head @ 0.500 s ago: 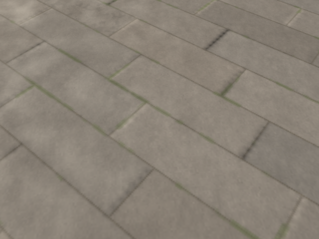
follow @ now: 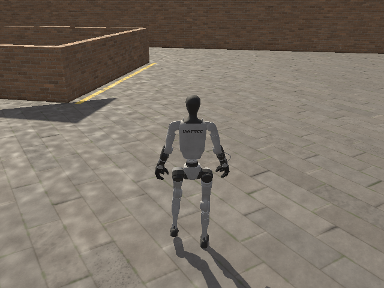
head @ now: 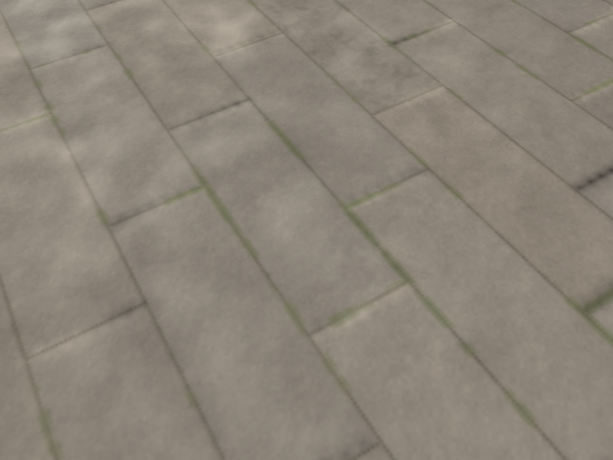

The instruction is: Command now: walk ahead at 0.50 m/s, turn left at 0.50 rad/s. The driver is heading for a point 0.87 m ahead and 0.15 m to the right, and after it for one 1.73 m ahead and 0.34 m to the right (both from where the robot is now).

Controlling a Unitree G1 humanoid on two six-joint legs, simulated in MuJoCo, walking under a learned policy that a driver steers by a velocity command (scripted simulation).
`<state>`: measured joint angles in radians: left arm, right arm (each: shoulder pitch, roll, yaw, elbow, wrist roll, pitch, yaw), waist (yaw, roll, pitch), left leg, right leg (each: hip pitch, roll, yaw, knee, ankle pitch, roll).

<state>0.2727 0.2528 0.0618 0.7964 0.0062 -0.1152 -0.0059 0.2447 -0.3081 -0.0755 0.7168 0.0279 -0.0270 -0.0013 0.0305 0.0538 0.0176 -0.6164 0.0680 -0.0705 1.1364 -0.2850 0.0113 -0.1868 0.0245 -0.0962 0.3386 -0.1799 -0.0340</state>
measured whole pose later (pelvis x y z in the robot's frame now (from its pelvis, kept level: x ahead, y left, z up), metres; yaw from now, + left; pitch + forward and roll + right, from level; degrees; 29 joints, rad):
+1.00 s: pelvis +0.54 +0.01 -0.01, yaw -15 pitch +2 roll +0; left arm 0.24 0.29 0.08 0.72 -0.01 -0.05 -0.03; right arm 0.19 -0.28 -0.06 0.75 0.01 -0.11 0.00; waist 0.01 0.01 0.05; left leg -0.48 0.08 -0.06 1.19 -0.36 0.00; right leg -0.34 0.10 0.00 0.47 -0.17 -0.11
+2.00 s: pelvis +0.82 -0.07 -0.01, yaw -36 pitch +0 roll +0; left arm 0.07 0.21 0.03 0.64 0.02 0.01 0.02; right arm 0.19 -0.30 -0.05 0.84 0.02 0.04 0.00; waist -0.04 0.03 0.03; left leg -0.40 0.06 0.02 0.91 -0.52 -0.08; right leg -0.28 -0.02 -0.09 0.51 -0.24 -0.03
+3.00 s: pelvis +0.84 -0.06 +0.00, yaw -2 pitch +1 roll +0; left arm 0.15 0.26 0.06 0.74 0.01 0.01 0.03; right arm 0.19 -0.34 -0.09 0.66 0.01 0.06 -0.02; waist 0.01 0.03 0.07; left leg -0.43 -0.01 -0.08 0.93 -0.45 -0.10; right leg -0.22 -0.03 -0.02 0.43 -0.23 -0.01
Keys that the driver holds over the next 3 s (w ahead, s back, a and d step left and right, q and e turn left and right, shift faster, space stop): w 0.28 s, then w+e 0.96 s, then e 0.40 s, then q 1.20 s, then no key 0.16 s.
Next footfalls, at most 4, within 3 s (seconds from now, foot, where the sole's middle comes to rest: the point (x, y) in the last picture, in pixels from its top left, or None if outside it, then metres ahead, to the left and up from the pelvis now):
0.28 left None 0.31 0.17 -0.78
0.84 right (372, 406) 0.61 -0.07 -0.78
1.32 left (324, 285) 0.93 0.04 -0.78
1.76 right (420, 330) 0.80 -0.20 -0.78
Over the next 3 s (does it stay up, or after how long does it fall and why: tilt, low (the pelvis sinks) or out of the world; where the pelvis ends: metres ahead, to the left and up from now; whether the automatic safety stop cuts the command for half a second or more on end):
stays up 0.84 -0.06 0.00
